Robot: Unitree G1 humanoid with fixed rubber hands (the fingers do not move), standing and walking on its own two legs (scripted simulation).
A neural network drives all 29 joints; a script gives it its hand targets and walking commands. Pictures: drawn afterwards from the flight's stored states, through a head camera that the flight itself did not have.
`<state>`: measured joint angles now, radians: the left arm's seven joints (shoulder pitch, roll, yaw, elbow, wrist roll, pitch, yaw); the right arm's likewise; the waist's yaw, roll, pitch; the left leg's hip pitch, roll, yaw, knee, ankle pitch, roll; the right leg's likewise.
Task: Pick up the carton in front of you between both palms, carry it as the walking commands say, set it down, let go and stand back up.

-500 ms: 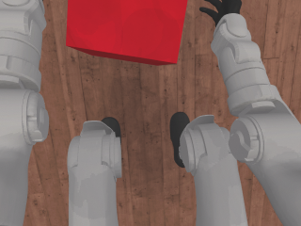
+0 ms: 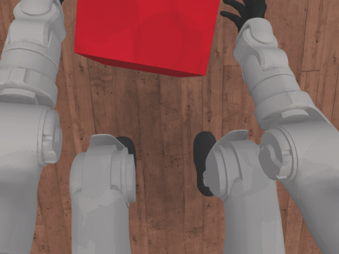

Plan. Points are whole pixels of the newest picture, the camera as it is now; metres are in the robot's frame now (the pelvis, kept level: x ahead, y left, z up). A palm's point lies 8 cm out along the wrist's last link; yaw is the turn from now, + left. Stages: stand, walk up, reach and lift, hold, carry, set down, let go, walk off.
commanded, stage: reach and lift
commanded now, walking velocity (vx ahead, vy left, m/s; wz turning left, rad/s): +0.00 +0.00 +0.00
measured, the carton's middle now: (149, 19) +0.54 +0.06 -0.25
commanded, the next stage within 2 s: none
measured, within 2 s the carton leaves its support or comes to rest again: leaves its support in 0.40 s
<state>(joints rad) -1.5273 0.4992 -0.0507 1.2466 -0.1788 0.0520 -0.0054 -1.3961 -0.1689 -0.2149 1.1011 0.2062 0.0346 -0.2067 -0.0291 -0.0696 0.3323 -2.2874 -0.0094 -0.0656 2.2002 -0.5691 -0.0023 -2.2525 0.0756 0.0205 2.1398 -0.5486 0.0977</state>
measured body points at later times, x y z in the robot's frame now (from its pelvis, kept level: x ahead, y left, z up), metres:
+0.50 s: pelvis +0.01 +0.00 +0.00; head +0.36 +0.07 +0.27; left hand +0.55 +0.21 -0.17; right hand +0.55 -0.10 -0.15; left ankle +0.11 +0.12 -0.34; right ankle +0.13 -0.14 -0.34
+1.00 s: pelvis +0.00 -0.01 +0.10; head +0.26 +0.05 +0.46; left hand +0.50 +0.21 +0.03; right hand +0.51 -0.09 +0.04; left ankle +0.11 +0.12 -0.34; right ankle +0.13 -0.14 -0.34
